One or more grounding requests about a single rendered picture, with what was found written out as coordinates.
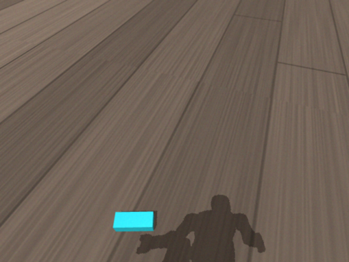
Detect carton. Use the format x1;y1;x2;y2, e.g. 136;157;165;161
113;211;154;231

